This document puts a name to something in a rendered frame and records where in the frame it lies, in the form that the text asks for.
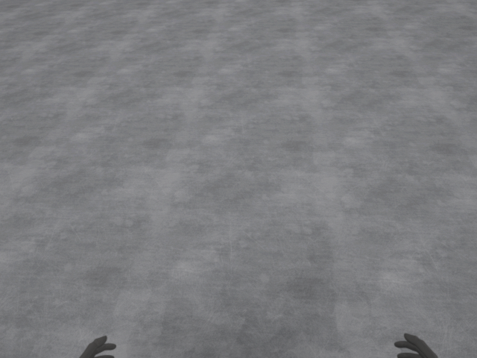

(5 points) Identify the robot right hand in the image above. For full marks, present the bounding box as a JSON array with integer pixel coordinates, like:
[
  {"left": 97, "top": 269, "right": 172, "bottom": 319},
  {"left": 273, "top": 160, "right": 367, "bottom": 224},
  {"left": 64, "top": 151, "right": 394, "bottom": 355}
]
[{"left": 394, "top": 333, "right": 438, "bottom": 358}]

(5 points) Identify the robot left hand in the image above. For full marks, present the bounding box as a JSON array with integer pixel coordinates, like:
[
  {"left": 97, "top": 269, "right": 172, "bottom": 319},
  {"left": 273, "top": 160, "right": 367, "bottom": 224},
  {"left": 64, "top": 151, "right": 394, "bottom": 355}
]
[{"left": 79, "top": 336, "right": 116, "bottom": 358}]

